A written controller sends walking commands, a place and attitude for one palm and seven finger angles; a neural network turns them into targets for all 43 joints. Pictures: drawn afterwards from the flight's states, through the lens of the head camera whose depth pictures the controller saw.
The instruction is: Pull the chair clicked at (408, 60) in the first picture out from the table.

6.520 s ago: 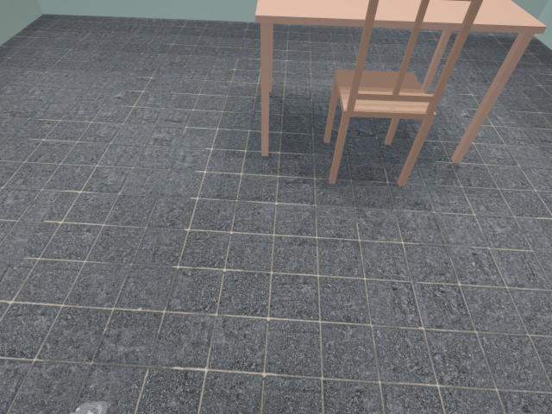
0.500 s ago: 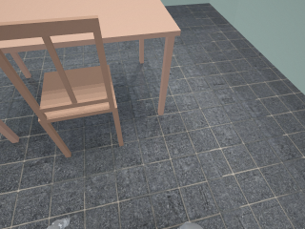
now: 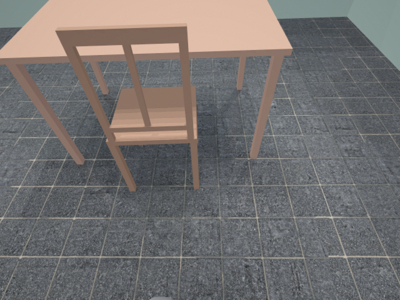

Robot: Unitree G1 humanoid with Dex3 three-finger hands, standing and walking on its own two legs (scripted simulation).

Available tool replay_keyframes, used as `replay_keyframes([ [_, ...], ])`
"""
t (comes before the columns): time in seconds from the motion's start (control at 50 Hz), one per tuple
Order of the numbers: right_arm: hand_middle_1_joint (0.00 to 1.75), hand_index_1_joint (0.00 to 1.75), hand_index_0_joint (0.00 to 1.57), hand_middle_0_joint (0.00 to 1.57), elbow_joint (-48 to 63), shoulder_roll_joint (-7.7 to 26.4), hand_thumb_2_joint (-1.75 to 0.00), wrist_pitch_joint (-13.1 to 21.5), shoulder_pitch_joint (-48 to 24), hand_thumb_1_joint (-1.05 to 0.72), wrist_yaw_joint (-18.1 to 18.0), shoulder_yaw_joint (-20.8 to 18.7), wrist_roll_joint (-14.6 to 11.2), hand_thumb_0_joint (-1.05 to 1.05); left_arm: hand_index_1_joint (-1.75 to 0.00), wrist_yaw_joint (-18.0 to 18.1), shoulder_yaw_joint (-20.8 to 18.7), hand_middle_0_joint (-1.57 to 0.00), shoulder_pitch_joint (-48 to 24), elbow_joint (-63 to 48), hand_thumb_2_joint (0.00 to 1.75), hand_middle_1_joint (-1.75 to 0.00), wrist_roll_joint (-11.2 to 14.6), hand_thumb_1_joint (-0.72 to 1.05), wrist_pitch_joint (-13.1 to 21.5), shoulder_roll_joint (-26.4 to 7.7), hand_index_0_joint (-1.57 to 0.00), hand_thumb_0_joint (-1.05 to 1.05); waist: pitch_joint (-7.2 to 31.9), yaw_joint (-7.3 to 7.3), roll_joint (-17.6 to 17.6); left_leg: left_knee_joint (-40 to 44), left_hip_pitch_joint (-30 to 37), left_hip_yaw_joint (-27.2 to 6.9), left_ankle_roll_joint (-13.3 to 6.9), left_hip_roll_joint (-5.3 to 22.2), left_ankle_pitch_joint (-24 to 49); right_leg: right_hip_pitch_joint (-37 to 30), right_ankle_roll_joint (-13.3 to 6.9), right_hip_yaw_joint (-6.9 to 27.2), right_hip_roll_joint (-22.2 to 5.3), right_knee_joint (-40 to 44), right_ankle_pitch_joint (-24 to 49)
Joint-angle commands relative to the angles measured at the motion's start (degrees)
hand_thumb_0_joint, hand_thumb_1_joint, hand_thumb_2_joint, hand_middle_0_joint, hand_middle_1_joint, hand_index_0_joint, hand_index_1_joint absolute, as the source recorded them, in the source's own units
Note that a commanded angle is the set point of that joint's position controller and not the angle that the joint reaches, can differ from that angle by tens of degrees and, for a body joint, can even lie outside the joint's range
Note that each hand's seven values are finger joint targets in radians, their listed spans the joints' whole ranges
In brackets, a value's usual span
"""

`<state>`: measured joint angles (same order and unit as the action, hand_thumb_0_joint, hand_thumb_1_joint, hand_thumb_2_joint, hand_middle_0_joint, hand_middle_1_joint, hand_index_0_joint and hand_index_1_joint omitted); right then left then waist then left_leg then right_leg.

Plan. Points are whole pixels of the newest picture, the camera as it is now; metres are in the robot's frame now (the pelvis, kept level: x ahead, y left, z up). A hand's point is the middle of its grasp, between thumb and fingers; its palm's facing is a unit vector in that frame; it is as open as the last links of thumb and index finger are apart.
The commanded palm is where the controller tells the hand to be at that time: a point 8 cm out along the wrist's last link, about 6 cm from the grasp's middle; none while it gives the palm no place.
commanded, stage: take the last steps up to it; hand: left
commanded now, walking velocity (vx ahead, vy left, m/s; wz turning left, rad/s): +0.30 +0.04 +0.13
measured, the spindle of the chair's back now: (138, 90) +0.78 +0.29 -0.07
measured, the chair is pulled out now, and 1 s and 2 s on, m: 0.00 0.00 0.00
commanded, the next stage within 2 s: come to a stop and stand still in 0.98 s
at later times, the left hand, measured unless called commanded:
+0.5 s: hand out of the picture +0.13 +0.25 -0.18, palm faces +0.05 -0.99 -0.16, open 7.4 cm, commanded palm none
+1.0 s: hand (130, 239) +0.28 +0.22 -0.17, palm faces +0.09 -0.98 -0.20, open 7.3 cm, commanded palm none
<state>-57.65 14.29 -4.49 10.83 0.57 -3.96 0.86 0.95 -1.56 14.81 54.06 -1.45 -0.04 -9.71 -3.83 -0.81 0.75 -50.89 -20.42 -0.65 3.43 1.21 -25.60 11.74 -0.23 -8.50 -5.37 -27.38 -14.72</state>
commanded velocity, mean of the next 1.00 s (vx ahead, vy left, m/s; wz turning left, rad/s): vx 0.26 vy -0.01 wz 0.01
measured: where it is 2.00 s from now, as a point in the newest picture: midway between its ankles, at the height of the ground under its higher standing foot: (202, 279)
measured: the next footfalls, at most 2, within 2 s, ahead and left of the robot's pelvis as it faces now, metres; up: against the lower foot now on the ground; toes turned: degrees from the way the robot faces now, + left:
left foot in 0.12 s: +0.01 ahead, +0.13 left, +0.00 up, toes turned +5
right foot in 0.66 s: +0.30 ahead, -0.07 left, +0.00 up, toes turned -6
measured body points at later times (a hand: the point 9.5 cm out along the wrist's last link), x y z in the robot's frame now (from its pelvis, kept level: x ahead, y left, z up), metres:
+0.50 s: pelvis +0.09 +0.06 +0.00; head +0.10 +0.08 +0.45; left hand +0.13 +0.30 -0.16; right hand +0.01 -0.15 -0.15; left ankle -0.03 +0.13 -0.74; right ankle +0.18 -0.08 -0.69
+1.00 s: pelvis +0.27 +0.03 +0.00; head +0.28 +0.03 +0.45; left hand +0.28 +0.27 -0.16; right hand +0.33 -0.20 -0.15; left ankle +0.33 +0.17 -0.71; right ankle +0.26 -0.06 -0.74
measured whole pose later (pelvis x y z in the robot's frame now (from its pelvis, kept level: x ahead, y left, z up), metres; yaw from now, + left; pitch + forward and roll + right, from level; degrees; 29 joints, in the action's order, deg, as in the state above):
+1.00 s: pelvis +0.27 +0.03 +0.00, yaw +2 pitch +0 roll -1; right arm -58.8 10.0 1.5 12.2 -0.2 -3.1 1.4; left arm 0.5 -2.8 15.8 61.7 -1.1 2.8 -9.8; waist -1.1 0.0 1.3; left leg -44.8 -27.4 2.9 0.3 6.0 -15.5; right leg 9.0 -2.8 -8.7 0.8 -22.2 -13.3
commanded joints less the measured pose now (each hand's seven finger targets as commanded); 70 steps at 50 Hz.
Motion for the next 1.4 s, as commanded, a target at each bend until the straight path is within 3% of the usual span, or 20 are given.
replay_keyframes([
  [0.0,0.30,0.30,0.20,0.20,5.32,1.58,-0.90,3.09,-2.40,-0.90,0.47,0.53,-0.09,0.00,-0.30,0.48,-3.68,-0.20,4.67,-0.27,0.90,-0.30,-0.50,0.90,1.07,-13.77,-0.20,0.00,4.84,-2.09,-13.41,11.50,0.38,4.09,-1.55,-0.52,-1.38,-6.48,-7.84,13.44,-13.61,10.20,6.30],
  [0.06,0.30,0.30,0.20,0.20,2.43,3.01,-0.90,4.67,5.51,-0.90,0.02,0.53,0.09,0.00,-0.30,-0.18,-3.14,-0.20,2.92,0.78,0.90,-0.30,0.40,0.90,0.57,-11.65,-0.20,0.00,4.65,2.00,-5.12,29.66,19.93,4.55,-3.44,-0.38,7.14,7.89,-2.61,7.34,-8.11,3.14,-10.28],
  [0.1,0.30,0.30,0.20,0.20,0.91,11.78,-0.90,4.82,14.66,-0.90,-0.77,-1.20,0.99,0.00,-0.30,-0.84,-1.55,-0.20,-1.45,-2.85,0.90,-0.30,0.27,0.90,0.39,-5.50,-0.20,0.00,0.72,6.47,18.00,41.13,24.21,-24.07,-12.87,20.84,-5.48,27.70,1.70,-1.08,2.13,-21.27,-19.79],
  [0.12,0.30,0.30,0.20,0.20,0.00,10.64,-0.90,4.90,14.73,-0.90,-1.31,-0.85,0.92,0.00,-0.30,-0.61,-1.48,-0.20,-5.31,-3.28,0.90,-0.30,-0.41,0.90,0.29,-6.57,-0.20,0.00,-1.68,7.24,14.73,43.32,19.71,-25.99,-14.73,21.37,-7.86,28.96,1.00,4.58,0.54,-28.05,-18.14],
  [0.22,0.30,0.30,0.20,0.20,0.46,3.71,-0.90,7.23,9.01,-0.90,-2.05,1.52,-0.09,0.00,-0.30,-2.11,-1.41,-0.20,1.03,2.69,0.90,-0.30,-0.18,0.90,0.80,-6.06,-0.20,0.00,-3.48,1.33,7.02,42.17,17.08,-8.69,-12.23,11.75,14.32,25.31,1.62,5.88,-0.77,-34.52,-1.32],
  [0.32,0.30,0.30,0.20,0.20,-2.56,1.97,-0.90,8.45,15.07,-0.90,-2.66,1.65,-0.43,0.00,-0.30,-1.71,-1.38,-0.20,-1.16,2.87,0.90,-0.30,0.06,0.90,0.54,-5.36,-0.20,0.00,-3.25,1.59,4.04,40.65,22.21,-6.02,-13.15,12.55,33.52,28.80,2.82,5.76,-1.06,-33.98,1.85],
  [0.52,0.30,0.30,0.20,0.20,-7.52,0.85,-0.90,8.59,21.39,-0.90,-3.27,1.45,0.61,0.00,-0.30,-2.04,-1.06,-0.20,-13.56,-0.95,0.90,-0.30,0.66,0.90,1.34,-2.59,-0.20,0.00,-7.07,4.19,6.07,37.15,23.60,-3.83,-12.48,13.78,43.85,24.45,-0.51,3.14,0.48,-15.56,1.47],
  [0.56,0.30,0.30,0.20,0.20,-8.00,1.24,-0.90,8.47,21.19,-0.90,-3.26,1.47,0.64,0.00,-0.30,-1.94,-1.28,-0.20,-11.71,-0.77,0.90,-0.30,0.70,0.90,1.65,-3.11,-0.20,0.00,-6.03,2.96,4.38,33.78,21.34,-3.36,-12.49,13.64,52.00,16.96,-2.29,1.62,2.77,-12.08,-1.08],
  [0.6,0.30,0.30,0.20,0.20,-8.10,2.43,-0.90,8.45,19.38,-0.90,-3.27,1.23,0.16,0.00,-0.30,-1.60,-1.90,-0.20,-1.34,2.30,0.90,-0.30,0.53,0.90,2.29,-4.14,-0.20,0.00,-0.52,-1.84,4.24,23.40,20.14,-0.43,-10.61,11.72,61.08,3.86,-3.62,-0.66,5.94,-6.78,2.30],
  [0.62,0.30,0.30,0.20,0.20,-7.80,2.48,-0.90,8.56,18.83,-0.90,-3.06,1.09,-0.28,0.00,-0.30,-1.37,-2.66,-0.20,6.45,4.60,0.90,-0.30,0.27,0.90,2.97,-5.99,-0.20,0.00,4.17,-5.29,2.91,13.04,14.76,1.05,-8.89,9.38,57.90,-8.59,-4.67,0.95,5.06,-3.29,6.70],
  [0.64,0.30,0.30,0.20,0.20,-6.73,0.34,-0.90,8.90,19.71,-0.90,-2.45,1.14,-0.96,0.00,-0.30,-0.66,-4.01,-0.20,14.83,6.80,0.90,-0.30,-0.17,0.90,3.79,-11.06,-0.20,0.00,11.09,-7.88,-5.47,-3.99,1.88,4.15,-6.71,4.25,39.27,-23.33,-9.74,16.06,-7.56,-1.73,12.26],
  [0.66,0.30,0.30,0.20,0.20,-5.31,-2.10,-0.90,8.99,21.57,-0.90,-2.59,1.34,-1.35,0.00,-0.30,-0.29,-4.56,-0.20,17.49,7.34,0.90,-0.30,0.68,0.90,3.73,-14.85,-0.20,0.00,15.34,-5.70,-12.28,-24.33,-8.83,4.33,-5.15,-3.14,-6.71,-27.94,-16.93,37.34,-22.58,5.69,23.63],
  [0.72,0.30,0.30,0.20,0.20,-3.04,-2.58,-0.90,7.48,11.99,-0.90,-1.48,0.76,-0.11,0.00,-0.30,0.03,-2.97,-0.20,2.72,3.74,0.90,-0.30,1.17,0.90,3.21,-8.24,-0.20,0.00,0.36,-1.60,-1.96,-26.80,-11.39,-1.93,-6.52,4.54,3.78,-1.13,-13.43,26.38,-16.12,15.45,-3.79],
  [0.8,0.30,0.30,0.20,0.20,-4.34,-5.38,-0.90,5.19,16.67,-0.90,-0.95,1.08,0.73,0.00,-0.30,0.27,-1.44,-0.20,-1.20,3.41,0.90,-0.30,0.44,0.90,4.12,-3.94,-0.20,0.00,-0.37,4.15,-5.61,-14.10,-4.80,1.22,-3.98,5.73,8.18,9.64,-9.69,11.00,-9.64,17.89,5.42],
  [0.96,0.30,0.30,0.20,0.20,0.33,-4.23,-0.90,6.57,4.51,-0.90,0.05,1.22,0.50,0.00,-0.30,-0.39,-2.29,-0.20,3.76,5.49,0.90,-0.30,0.13,0.90,3.88,-7.05,-0.20,0.00,0.63,0.32,-5.94,10.04,-1.68,5.08,-2.81,3.84,10.56,2.27,-10.18,11.08,-9.27,14.61,8.50],
  [1.04,0.30,0.30,0.20,0.20,-1.35,-1.55,-0.90,7.86,7.70,-0.90,-0.51,1.44,0.56,0.00,-0.30,-0.31,-1.94,-0.20,4.80,6.66,0.90,-0.30,0.75,0.90,2.97,-5.96,-0.20,0.00,2.60,2.19,-3.10,24.66,12.85,5.79,-3.02,2.23,17.67,3.33,-6.08,7.47,-4.82,3.60,8.40],
  [1.08,0.30,0.30,0.20,0.20,-2.33,6.14,-0.90,7.78,14.12,-0.90,-1.42,0.30,1.00,0.00,-0.30,-0.39,-0.91,-0.20,6.95,5.72,0.90,-0.30,1.01,0.90,2.63,-1.35,-0.20,0.00,6.00,3.51,14.51,30.88,22.65,-14.13,-11.61,19.74,35.09,14.13,-1.08,0.07,4.04,-16.08,-11.18],
  [1.1,0.30,0.30,0.20,0.20,-2.86,5.02,-0.90,7.19,12.84,-0.90,-2.24,0.91,0.81,0.00,-0.30,0.38,-0.46,-0.20,6.00,5.94,0.90,-0.30,0.93,0.90,2.18,-1.82,-0.20,0.00,7.24,3.46,14.76,33.58,20.20,-16.01,-14.08,22.00,43.01,13.57,-0.32,4.38,3.85,-22.95,-21.03],
  [1.18,0.30,0.30,0.20,0.20,-1.33,2.13,-0.90,6.26,1.03,-0.90,-3.57,2.19,0.00,0.00,-0.30,1.00,0.08,-0.20,7.01,8.91,0.90,-0.30,1.29,0.90,0.21,-2.20,-0.20,0.00,3.81,-0.17,5.86,31.10,13.58,-3.88,-12.93,17.38,60.61,7.05,1.66,7.64,0.24,-17.91,-13.18],
  [1.38,0.30,0.30,0.20,0.20,1.11,5.26,-0.90,3.47,-2.40,-0.90,-3.15,-1.35,0.42,0.00,-0.30,1.13,-1.92,-0.20,6.32,3.54,0.90,-0.30,0.37,0.90,-1.92,-3.11,-0.20,0.00,7.10,-0.47,8.13,27.39,12.72,-0.59,-11.90,16.49,47.57,5.30,1.11,5.64,2.30,-12.83,-5.71],
])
